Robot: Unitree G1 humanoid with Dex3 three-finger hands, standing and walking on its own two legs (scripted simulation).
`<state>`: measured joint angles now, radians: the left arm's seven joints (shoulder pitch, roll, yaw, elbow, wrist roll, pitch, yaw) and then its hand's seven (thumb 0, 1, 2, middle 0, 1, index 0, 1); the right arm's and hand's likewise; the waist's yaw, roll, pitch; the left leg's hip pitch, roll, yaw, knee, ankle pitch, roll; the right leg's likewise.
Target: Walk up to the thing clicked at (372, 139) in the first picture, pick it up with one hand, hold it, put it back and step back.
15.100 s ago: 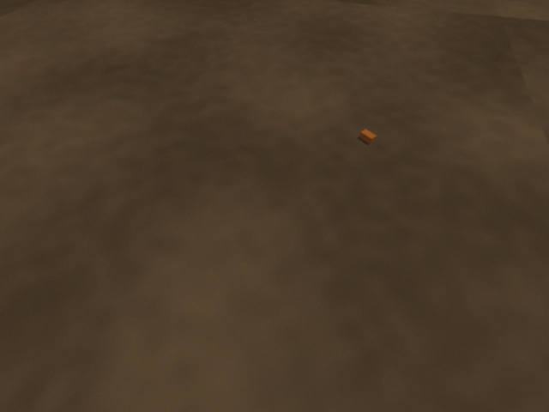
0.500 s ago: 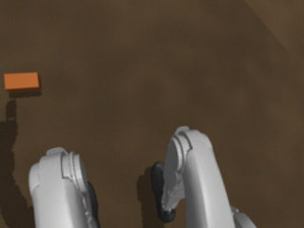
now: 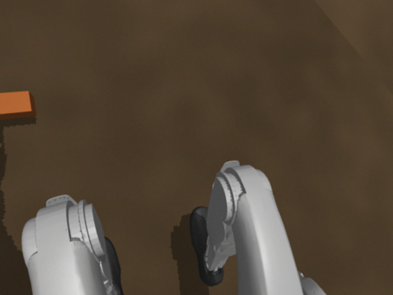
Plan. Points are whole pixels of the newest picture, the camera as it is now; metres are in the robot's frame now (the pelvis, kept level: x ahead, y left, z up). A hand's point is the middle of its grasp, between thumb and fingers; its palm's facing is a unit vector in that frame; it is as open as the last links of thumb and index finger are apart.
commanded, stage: rise first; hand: left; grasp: from above
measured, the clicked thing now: (10, 105) +0.52 +0.33 -0.30
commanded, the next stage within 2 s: none
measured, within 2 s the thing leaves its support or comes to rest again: neither
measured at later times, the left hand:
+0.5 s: hand out of the picture +0.46 +0.36 -0.18, palm faces -0.47 -0.09 -0.88, open 13.6 cm
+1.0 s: hand out of the picture +0.47 +0.36 -0.18, palm faces -0.46 -0.08 -0.88, open 13.8 cm
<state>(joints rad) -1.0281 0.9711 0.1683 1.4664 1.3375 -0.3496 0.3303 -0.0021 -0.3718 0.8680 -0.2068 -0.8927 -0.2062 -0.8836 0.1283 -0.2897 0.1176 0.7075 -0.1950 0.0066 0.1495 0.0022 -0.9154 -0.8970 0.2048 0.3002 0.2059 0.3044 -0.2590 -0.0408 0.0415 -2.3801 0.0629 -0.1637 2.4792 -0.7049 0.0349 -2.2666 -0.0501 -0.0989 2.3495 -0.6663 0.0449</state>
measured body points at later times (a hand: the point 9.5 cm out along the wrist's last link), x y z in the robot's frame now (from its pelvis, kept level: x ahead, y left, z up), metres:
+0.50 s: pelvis +0.00 +0.00 +0.00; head +0.26 +0.10 +0.35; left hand +0.49 +0.36 -0.13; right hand +0.04 -0.27 -0.08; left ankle +0.06 +0.12 -0.28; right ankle +0.11 -0.13 -0.28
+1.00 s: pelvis +0.00 +0.00 +0.00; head +0.26 +0.10 +0.35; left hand +0.49 +0.36 -0.12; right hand +0.04 -0.27 -0.08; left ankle +0.06 +0.12 -0.28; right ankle +0.11 -0.13 -0.28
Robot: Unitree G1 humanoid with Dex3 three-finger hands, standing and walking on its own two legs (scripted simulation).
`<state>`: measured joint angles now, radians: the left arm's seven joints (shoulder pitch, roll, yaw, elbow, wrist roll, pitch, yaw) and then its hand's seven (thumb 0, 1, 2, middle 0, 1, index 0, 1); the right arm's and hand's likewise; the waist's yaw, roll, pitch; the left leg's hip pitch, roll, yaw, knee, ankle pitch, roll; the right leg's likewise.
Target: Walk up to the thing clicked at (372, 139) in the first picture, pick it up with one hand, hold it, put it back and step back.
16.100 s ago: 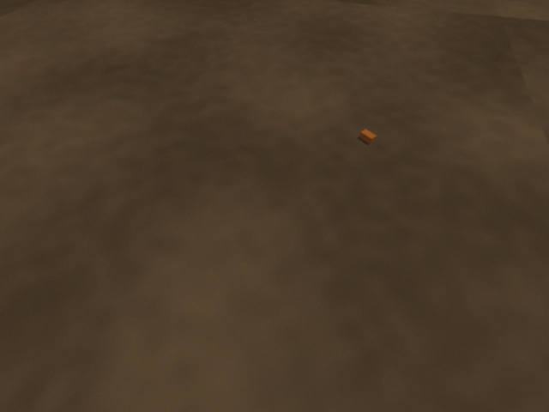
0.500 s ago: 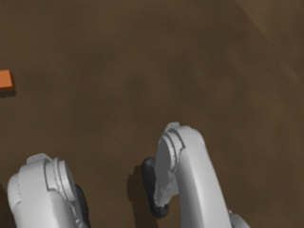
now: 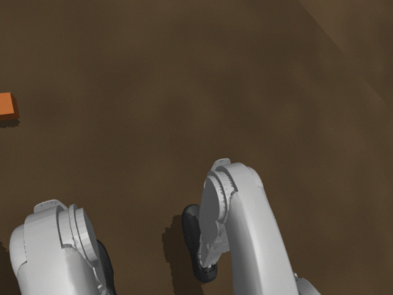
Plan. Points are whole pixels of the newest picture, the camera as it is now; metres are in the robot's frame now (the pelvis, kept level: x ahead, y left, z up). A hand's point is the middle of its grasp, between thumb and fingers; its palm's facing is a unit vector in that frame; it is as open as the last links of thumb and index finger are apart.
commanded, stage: rise first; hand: left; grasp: from above
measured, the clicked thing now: out of the picture +0.52 +0.33 -0.30
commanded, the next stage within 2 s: none
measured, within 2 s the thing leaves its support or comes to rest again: neither
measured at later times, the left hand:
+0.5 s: hand out of the picture +0.47 +0.36 -0.16, palm faces -0.46 -0.08 -0.88, open 13.8 cm
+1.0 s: hand out of the picture +0.47 +0.36 -0.17, palm faces -0.48 -0.08 -0.88, open 13.7 cm
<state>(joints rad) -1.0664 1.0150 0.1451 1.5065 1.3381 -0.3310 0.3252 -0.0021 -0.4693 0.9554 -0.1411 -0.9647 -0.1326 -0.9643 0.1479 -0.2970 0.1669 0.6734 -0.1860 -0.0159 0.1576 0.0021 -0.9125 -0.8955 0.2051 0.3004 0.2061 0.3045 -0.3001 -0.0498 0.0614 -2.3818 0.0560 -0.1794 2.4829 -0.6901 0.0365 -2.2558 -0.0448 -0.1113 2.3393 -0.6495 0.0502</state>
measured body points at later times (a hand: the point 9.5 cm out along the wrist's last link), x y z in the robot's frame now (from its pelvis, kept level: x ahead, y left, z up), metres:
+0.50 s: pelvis +0.00 +0.00 +0.00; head +0.25 +0.10 +0.36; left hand +0.49 +0.36 -0.11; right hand +0.05 -0.27 -0.08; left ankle +0.07 +0.12 -0.28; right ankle +0.11 -0.13 -0.28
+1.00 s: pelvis +0.00 +0.00 +0.00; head +0.26 +0.10 +0.36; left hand +0.49 +0.36 -0.12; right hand +0.05 -0.27 -0.08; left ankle +0.07 +0.12 -0.28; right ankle +0.11 -0.13 -0.28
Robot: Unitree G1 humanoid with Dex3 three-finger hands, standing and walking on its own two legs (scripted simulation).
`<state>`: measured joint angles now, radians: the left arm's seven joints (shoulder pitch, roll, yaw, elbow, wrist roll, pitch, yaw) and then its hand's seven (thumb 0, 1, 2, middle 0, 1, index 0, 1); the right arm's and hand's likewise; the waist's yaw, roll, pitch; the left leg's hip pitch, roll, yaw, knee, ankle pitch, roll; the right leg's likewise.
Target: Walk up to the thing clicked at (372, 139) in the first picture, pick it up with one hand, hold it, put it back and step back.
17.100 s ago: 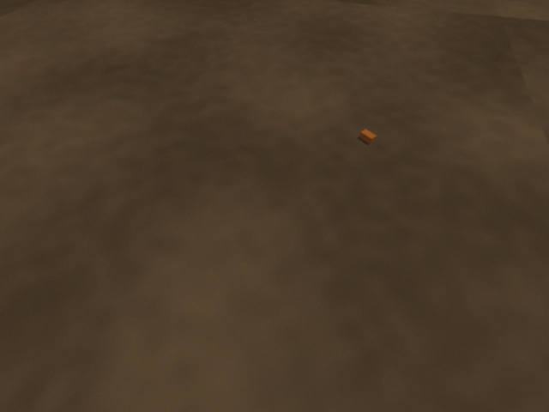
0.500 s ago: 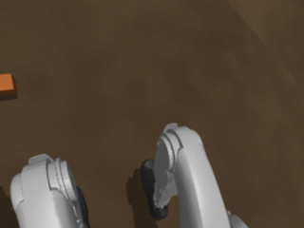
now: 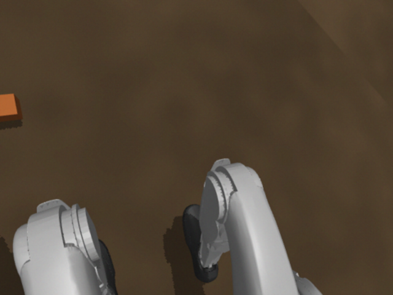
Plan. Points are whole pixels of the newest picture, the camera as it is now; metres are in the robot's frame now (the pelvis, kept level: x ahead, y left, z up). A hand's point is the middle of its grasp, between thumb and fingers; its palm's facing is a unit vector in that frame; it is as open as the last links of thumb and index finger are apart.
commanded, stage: rise first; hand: left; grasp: from above
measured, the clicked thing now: out of the picture +0.52 +0.33 -0.30
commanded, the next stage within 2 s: none
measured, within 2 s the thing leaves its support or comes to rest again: neither
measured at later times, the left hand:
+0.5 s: hand out of the picture +0.48 +0.36 -0.17, palm faces -0.46 -0.08 -0.88, open 13.6 cm
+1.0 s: hand out of the picture +0.48 +0.36 -0.17, palm faces -0.46 -0.08 -0.88, open 13.7 cm
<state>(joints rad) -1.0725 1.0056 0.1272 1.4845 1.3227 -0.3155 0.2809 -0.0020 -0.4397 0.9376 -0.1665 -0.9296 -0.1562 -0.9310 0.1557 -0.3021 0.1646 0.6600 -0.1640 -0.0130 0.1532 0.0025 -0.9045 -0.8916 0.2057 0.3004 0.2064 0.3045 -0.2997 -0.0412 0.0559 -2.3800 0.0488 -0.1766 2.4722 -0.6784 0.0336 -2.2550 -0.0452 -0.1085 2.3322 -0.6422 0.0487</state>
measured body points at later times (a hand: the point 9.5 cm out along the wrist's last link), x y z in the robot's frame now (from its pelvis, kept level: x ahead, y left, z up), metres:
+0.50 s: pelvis +0.00 +0.00 +0.00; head +0.26 +0.10 +0.35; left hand +0.50 +0.36 -0.12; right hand +0.05 -0.27 -0.08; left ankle +0.07 +0.12 -0.28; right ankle +0.11 -0.13 -0.28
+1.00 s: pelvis +0.00 +0.00 +0.00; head +0.26 +0.11 +0.35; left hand +0.50 +0.36 -0.12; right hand +0.05 -0.27 -0.08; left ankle +0.07 +0.12 -0.28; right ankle +0.11 -0.13 -0.28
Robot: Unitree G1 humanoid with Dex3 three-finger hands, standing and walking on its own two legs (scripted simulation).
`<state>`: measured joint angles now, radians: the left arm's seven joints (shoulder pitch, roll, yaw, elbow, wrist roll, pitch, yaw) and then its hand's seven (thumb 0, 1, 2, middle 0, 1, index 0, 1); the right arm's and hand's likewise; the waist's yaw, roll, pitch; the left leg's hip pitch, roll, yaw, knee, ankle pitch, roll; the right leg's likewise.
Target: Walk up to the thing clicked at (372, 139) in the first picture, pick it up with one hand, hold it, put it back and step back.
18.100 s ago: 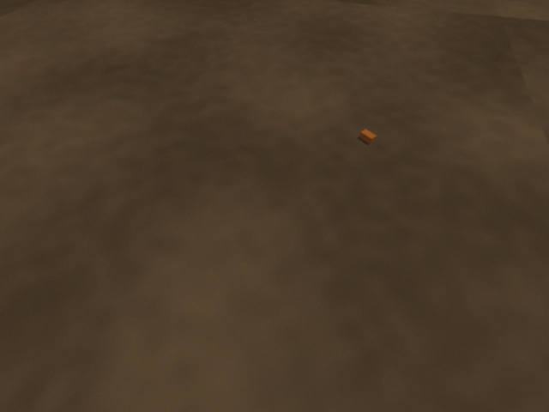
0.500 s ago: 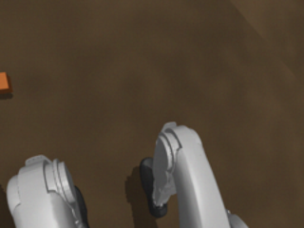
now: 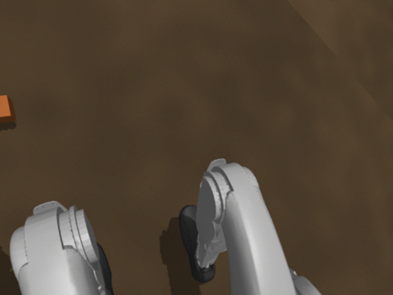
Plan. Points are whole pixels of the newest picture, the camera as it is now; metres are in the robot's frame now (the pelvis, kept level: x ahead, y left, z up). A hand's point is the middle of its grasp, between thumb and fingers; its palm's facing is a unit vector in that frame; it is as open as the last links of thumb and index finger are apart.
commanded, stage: rise first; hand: left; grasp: from above
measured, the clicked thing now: out of the picture +0.52 +0.33 -0.30
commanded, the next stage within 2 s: approach in 1.52 s
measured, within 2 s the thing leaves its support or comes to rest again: neither
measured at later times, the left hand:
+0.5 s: hand out of the picture +0.48 +0.36 -0.17, palm faces -0.46 -0.08 -0.89, open 13.7 cm
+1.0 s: hand out of the picture +0.48 +0.36 -0.16, palm faces -0.46 -0.08 -0.88, open 13.8 cm
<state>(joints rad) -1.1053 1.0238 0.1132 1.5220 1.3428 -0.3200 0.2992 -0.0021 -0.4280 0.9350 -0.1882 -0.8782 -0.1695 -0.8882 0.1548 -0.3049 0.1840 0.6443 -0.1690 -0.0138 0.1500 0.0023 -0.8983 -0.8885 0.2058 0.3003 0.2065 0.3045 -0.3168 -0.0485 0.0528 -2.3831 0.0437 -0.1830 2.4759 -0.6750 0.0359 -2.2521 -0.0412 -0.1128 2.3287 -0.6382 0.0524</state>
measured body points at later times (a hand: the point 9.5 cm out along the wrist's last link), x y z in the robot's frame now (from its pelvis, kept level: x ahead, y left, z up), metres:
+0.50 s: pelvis +0.00 +0.00 +0.00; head +0.26 +0.11 +0.35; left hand +0.50 +0.36 -0.12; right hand +0.05 -0.27 -0.07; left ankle +0.07 +0.12 -0.28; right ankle +0.12 -0.13 -0.28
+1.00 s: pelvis +0.00 +0.00 +0.00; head +0.26 +0.11 +0.35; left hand +0.50 +0.36 -0.11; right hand +0.05 -0.27 -0.07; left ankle +0.07 +0.12 -0.28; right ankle +0.12 -0.13 -0.28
